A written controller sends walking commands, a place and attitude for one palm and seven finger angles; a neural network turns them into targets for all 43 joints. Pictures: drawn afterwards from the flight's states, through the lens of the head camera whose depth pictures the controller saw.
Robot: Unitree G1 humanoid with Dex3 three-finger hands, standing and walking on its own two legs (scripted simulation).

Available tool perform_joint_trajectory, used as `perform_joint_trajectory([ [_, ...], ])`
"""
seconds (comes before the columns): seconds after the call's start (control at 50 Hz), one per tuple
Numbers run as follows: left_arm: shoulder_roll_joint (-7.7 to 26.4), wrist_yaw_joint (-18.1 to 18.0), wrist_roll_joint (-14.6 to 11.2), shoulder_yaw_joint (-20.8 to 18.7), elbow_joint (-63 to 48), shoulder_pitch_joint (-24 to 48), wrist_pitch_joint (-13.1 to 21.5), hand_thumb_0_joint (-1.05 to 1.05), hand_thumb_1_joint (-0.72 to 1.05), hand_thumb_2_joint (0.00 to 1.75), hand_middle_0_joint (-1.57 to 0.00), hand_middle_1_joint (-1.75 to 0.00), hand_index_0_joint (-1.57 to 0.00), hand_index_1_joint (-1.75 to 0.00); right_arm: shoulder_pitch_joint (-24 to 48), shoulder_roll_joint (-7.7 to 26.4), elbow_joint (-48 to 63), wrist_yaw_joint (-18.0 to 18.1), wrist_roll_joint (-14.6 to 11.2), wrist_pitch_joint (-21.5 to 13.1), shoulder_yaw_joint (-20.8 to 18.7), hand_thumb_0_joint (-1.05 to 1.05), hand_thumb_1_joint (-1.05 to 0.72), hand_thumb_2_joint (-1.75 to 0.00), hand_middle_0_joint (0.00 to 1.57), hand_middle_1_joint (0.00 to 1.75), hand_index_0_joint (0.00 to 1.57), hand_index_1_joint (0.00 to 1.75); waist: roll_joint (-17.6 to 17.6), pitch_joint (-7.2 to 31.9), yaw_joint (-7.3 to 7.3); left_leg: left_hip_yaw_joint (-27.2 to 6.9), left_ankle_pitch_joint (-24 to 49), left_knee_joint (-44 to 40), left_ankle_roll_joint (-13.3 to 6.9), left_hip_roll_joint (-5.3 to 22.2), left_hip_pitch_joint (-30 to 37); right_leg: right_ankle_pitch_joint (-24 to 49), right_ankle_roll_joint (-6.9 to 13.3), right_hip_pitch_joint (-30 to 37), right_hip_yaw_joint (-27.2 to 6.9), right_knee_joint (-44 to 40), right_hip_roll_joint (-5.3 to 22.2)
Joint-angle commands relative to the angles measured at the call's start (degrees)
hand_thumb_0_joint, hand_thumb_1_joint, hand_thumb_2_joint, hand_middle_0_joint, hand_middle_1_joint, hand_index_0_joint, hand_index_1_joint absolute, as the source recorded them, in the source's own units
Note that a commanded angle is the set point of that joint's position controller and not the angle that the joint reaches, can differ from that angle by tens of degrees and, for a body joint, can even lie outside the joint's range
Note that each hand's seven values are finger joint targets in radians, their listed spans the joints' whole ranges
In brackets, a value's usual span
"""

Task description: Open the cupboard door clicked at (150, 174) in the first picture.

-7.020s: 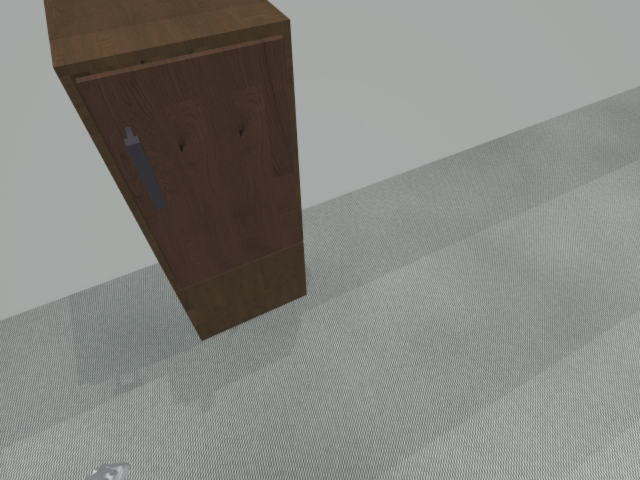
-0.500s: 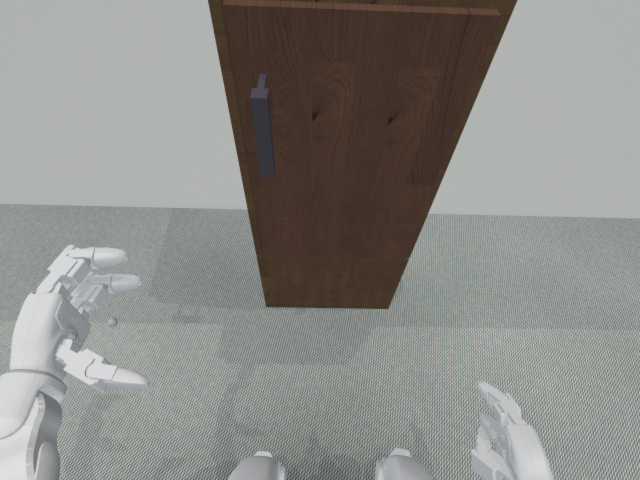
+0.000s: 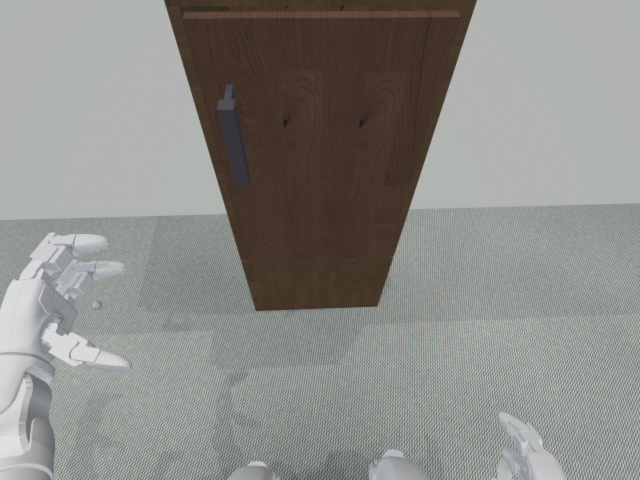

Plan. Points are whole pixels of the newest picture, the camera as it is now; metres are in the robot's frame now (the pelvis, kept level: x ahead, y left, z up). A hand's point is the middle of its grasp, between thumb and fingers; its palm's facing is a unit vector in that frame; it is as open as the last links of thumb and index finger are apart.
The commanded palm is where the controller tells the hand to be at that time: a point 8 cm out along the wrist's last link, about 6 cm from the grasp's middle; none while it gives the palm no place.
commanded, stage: raise the hand with hooked fingers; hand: left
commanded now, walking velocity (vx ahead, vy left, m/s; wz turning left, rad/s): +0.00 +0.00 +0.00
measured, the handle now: (236, 138) +0.59 +0.16 +0.05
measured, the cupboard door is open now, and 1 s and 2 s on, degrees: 0 0 0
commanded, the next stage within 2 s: move the hooked fingers beside the handle in 0.22 s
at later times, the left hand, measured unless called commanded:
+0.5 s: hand (92, 302) +0.30 +0.28 +0.06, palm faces +0.10 -1.00 -0.01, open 14.0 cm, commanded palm +0.28 +0.32 +0.06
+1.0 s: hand (139, 234) +0.40 +0.25 +0.06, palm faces +0.07 -1.00 -0.02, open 14.0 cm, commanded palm +0.37 +0.30 +0.05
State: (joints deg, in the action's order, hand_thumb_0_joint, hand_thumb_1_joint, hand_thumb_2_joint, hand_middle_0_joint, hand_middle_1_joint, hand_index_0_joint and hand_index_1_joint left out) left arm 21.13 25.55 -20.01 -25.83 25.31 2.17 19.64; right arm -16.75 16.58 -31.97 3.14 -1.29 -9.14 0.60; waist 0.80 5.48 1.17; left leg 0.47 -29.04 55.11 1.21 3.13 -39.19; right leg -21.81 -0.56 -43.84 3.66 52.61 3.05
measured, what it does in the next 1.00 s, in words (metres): stands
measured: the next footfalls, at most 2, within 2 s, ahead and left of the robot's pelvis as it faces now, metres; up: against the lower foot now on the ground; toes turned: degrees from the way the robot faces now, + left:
none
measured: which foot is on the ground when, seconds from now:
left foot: down 0.00-1.00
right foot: down 0.00-1.00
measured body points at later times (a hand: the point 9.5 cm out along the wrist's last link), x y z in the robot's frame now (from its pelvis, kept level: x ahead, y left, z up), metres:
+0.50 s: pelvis -0.01 +0.00 +0.00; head +0.05 +0.01 +0.44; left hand +0.29 +0.33 +0.06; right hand +0.14 -0.24 -0.09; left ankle -0.02 +0.13 -0.68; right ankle +0.04 -0.13 -0.68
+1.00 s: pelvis -0.01 +0.01 -0.01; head +0.08 +0.01 +0.43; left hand +0.39 +0.31 +0.06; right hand +0.06 -0.26 -0.12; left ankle -0.02 +0.13 -0.68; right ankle +0.04 -0.13 -0.68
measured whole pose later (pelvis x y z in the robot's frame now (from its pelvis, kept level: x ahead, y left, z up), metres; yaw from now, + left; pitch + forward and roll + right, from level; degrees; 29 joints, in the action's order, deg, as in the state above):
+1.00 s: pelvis -0.01 +0.01 -0.01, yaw -1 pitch +17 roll -1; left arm 25.3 21.7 -13.1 -26.1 47.6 27.8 22.3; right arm -19.7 16.1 -35.1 2.8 -0.6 -3.6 1.0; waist 0.2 5.7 4.0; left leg 1.2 -29.2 58.4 0.7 3.3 -45.9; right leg -20.8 -0.9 -50.6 2.5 54.7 2.7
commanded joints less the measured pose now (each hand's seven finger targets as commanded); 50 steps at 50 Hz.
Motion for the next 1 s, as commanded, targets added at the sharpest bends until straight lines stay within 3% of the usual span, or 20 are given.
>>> perform_joint_trajectory([
  [0.0, 15.1, -0.3, -0.9, -5.5, -11.7, 9.0, 5.0, 0.00, -0.50, 0.30, -0.30, -1.20, -0.30, -1.20, 0.6, 6.8, 7.8, 0.8, -0.3, -2.7, -2.9, 0.00, -0.90, -0.90, 0.20, 0.30, 0.20, 0.30, 3.8, 16.4, -1.12, 0.5, 19.6, -7.8, -1.6, -3.7, 1.7, 14.7, 1.3, 18.6, -2.3, -5.5, -3.0],
  [0.06, 15.0, 0.1, -1.2, -5.1, -10.9, 9.8, 5.1, 0.00, -0.50, 0.30, -0.30, -1.20, -0.30, -1.20, 0.8, 7.1, 7.9, 0.9, -0.3, -2.6, -2.8, 0.00, -0.90, -0.90, 0.20, 0.30, 0.20, 0.30, 1.3, 15.0, -0.80, 0.2, 18.2, -7.9, -1.7, -3.6, 0.9, 13.1, 1.4, 18.2, -2.2, -5.8, -3.2],
  [0.14, 14.3, 0.6, -1.1, -4.7, -9.7, 10.1, 4.8, 0.00, -0.50, 0.30, -0.30, -1.20, -0.30, -1.20, 1.3, 6.9, 7.8, 1.1, -0.5, -2.4, -2.6, 0.00, -0.90, -0.90, 0.20, 0.30, 0.20, 0.30, 2.3, 14.2, -0.68, 0.2, 16.6, -8.4, -1.7, -3.7, 1.0, 11.5, 1.3, 17.4, -2.3, -6.3, -3.0],
  [0.2, 15.5, 0.7, -1.0, -5.5, -11.0, 10.6, 5.1, 0.00, -0.50, 0.30, -0.30, -1.20, -0.30, -1.20, 1.3, 6.9, 8.0, 1.1, -0.3, -2.5, -2.6, 0.00, -0.90, -0.90, 0.20, 0.30, 0.20, 0.30, 3.9, 16.0, -1.27, -0.1, 18.3, -8.6, -1.6, -3.6, 2.4, 12.9, 1.5, 17.7, -1.8, -5.4, -3.2],
  [0.26, 14.6, 0.8, -1.5, -4.8, -9.9, 10.7, 4.9, 0.00, -0.50, 0.30, -0.30, -1.20, -0.30, -1.20, 1.4, 7.1, 8.2, 1.2, -0.3, -2.6, -2.4, 0.00, -0.90, -0.90, 0.20, 0.30, 0.20, 0.30, 1.6, 14.2, -0.87, -0.4, 16.8, -8.5, -1.6, -3.5, 1.5, 11.2, 1.6, 16.7, -1.6, -5.6, -3.4],
  [0.3, 14.4, 1.0, -1.3, -4.9, -9.0, 11.0, 4.6, 0.00, -0.50, 0.30, -0.30, -1.20, -0.30, -1.20, 1.6, 7.0, 8.1, 1.2, -0.3, -2.6, -2.3, 0.00, -0.90, -0.90, 0.20, 0.30, 0.20, 0.30, 2.1, 14.0, -0.84, -0.3, 16.2, -8.7, -1.5, -3.6, 1.5, 10.9, 1.5, 16.3, -1.5, -5.6, -3.3],
  [0.36, 13.6, 1.1, -1.1, -2.7, -7.7, 18.9, 4.5, 0.00, -0.50, 0.30, -0.30, -1.20, -0.30, -1.20, 1.3, 7.3, 7.2, 1.7, -0.2, -2.5, -2.1, 0.00, -0.90, -0.90, 0.20, 0.30, 0.20, 0.30, 1.3, 12.4, 1.02, -0.5, 13.5, -7.8, -1.6, -3.5, 0.4, 8.2, 1.4, 13.6, -1.9, -5.7, -3.4],
  [0.38, 15.0, 1.1, -0.8, -3.8, -6.5, 20.2, 4.5, 0.00, -0.50, 0.30, -0.30, -1.20, -0.30, -1.20, 0.8, 7.5, 6.7, 1.9, -0.3, -2.4, -2.3, 0.00, -0.90, -0.90, 0.20, 0.30, 0.20, 0.30, 0.9, 13.4, 0.82, -0.5, 13.2, -7.7, -1.5, -3.5, 0.2, 7.7, 1.3, 13.8, -2.1, -5.7, -3.3],
  [0.42, 14.8, 1.2, 0.3, -2.4, -4.8, 24.2, 4.6, 0.00, -0.50, 0.30, -0.30, -1.20, -0.30, -1.20, 0.8, 7.5, 6.3, 2.2, -0.4, -2.5, -2.1, 0.00, -0.90, -0.90, 0.20, 0.30, 0.20, 0.30, 3.0, 12.8, 1.31, -0.7, 11.2, -7.8, -1.4, -3.4, 0.1, 5.2, 1.5, 11.8, -2.0, -5.6, -3.1],
  [0.46, 13.9, 1.1, 1.0, 0.0, -5.0, 29.0, 4.8, 0.00, -0.50, 0.30, -0.30, -1.20, -0.30, -1.20, 0.4, 7.4, 6.0, 2.4, -0.3, -2.6, -2.0, 0.00, -0.90, -0.90, 0.20, 0.30, 0.20, 0.30, 3.3, 14.5, 1.82, -1.2, 11.9, -7.5, -1.5, -3.3, 1.1, 5.7, 1.7, 11.1, -1.8, -4.8, -3.3],
  [0.5, 15.2, 0.3, 2.0, -0.7, -4.6, 30.7, 4.7, 0.00, -0.50, 0.30, -0.30, -1.20, -0.30, -1.20, -0.1, 7.4, 5.6, 2.4, -0.2, -2.6, -2.1, 0.00, -0.90, -0.90, 0.20, 0.30, 0.20, 0.30, 5.0, 17.4, 1.26, -1.3, 13.4, -7.5, -1.4, -3.3, 2.5, 7.1, 1.7, 11.6, -1.7, -4.4, -3.1],
  [0.52, 14.7, 0.0, 2.2, -0.5, -2.8, 29.8, 4.3, 0.00, -0.50, 0.30, -0.30, -1.20, -0.30, -1.20, -0.3, 7.3, 5.6, 2.3, -0.2, -2.5, -2.1, 0.00, -0.90, -0.90, 0.20, 0.30, 0.20, 0.30, 4.3, 17.1, 1.11, -1.2, 13.5, -7.6, -1.3, -3.3, 2.2, 7.2, 1.7, 11.6, -1.5, -4.4, -3.1],
  [0.56, 17.2, -1.0, 2.4, -2.9, 0.4, 28.9, 3.7, 0.00, -0.50, 0.30, -0.30, -1.20, -0.30, -1.20, -0.8, 7.8, 5.5, 2.0, -0.1, -1.9, -2.0, 0.00, -0.90, -0.90, 0.20, 0.30, 0.20, 0.30, 2.4, 17.0, 0.27, -1.4, 14.2, -7.5, -1.2, -3.2, 0.3, 7.8, 1.8, 12.6, -1.5, -4.0, -3.3],
  [0.6, 16.9, -2.0, 3.3, -2.1, 1.1, 32.8, 3.3, 0.00, -0.50, 0.30, -0.30, -1.20, -0.30, -1.20, -0.8, 7.5, 5.5, 1.7, -0.1, -1.3, -1.8, 0.00, -0.90, -0.90, 0.20, 0.30, 0.20, 0.30, 4.6, 17.2, 0.73, -0.9, 14.1, -7.5, -1.2, -3.2, 0.2, 8.1, 1.6, 11.8, -1.6, -3.8, -3.1],
  [0.62, 17.3, -2.6, 3.7, -2.6, 2.5, 33.0, 3.1, 0.00, -0.50, 0.30, -0.30, -1.20, -0.30, -1.20, -1.3, 7.6, 5.4, 1.6, -0.1, -0.9, -2.0, 0.00, -0.90, -0.90, 0.20, 0.30, 0.20, 0.30, 3.4, 16.9, 0.63, -1.2, 14.3, -7.8, -1.1, -3.0, 0.1, 8.1, 1.7, 11.7, -1.3, -3.8, -3.2],
  [0.68, 18.0, -3.7, 4.1, -3.8, 3.1, 31.1, 3.6, 0.00, -0.50, 0.30, -0.30, -1.20, -0.30, -1.20, -2.5, 7.6, 5.9, 1.0, 0.2, -0.1, -2.3, 0.00, -0.90, -0.90, 0.20, 0.30, 0.20, 0.30, 2.7, 20.8, -0.27, -0.6, 18.4, -7.3, -1.2, -3.1, 0.3, 12.7, 1.6, 14.8, -1.6, -3.1, -3.3],
  [0.8, 19.5, -4.2, 5.4, -3.9, 8.7, 38.6, 4.6, 0.00, -0.50, 0.30, -0.30, -1.20, -0.30, -1.20, -4.2, 8.1, 4.6, 0.7, 0.3, 1.9, -2.5, 0.00, -0.90, -0.90, 0.20, 0.30, 0.20, 0.30, 2.0, 18.7, 1.79, 0.1, 15.2, -6.5, -1.6, -2.9, -3.0, 11.0, 1.3, 13.0, -2.3, -3.5, -3.4],
  [0.88, 19.8, -3.5, 5.9, -3.3, 7.5, 42.8, 6.5, 0.00, -0.50, 0.30, -0.30, -1.20, -0.30, -1.20, -5.7, 8.0, 3.8, 0.6, 0.5, 2.7, -3.1, 0.00, -0.90, -0.90, 0.20, 0.30, 0.20, 0.30, 4.5, 24.1, 1.99, 0.1, 20.1, -5.3, -1.7, -2.7, 0.0, 15.5, 1.5, 13.7, -2.5, -2.2, -3.6],
  [0.94, 18.8, -3.6, 6.2, -2.3, 10.9, 45.2, 6.5, 0.00, -0.50, 0.30, -0.30, -1.20, -0.30, -1.20, -6.4, 8.1, 2.7, 0.5, 0.6, 3.4, -3.1, 0.00, -0.90, -0.90, 0.20, 0.30, 0.20, 0.30, 3.4, 22.3, 3.05, -0.2, 19.5, -5.2, -1.6, -2.5, -0.7, 15.0, 1.3, 11.9, -2.1, -2.4, -3.6],
  [0.98, 21.0, -3.8, 6.5, -4.0, 15.5, 46.2, 5.9, 0.00, -0.50, 0.30, -0.30, -1.20, -0.30, -1.20, -7.1, 8.5, 2.1, 0.6, 0.6, 4.2, -3.0, 0.00, -0.90, -0.90, 0.20, 0.30, 0.20, 0.30, 1.4, 20.5, 3.30, -0.1, 18.0, -4.9, -1.8, -2.4, -2.9, 14.1, 1.3, 11.4, -2.2, -2.4, -3.7],
])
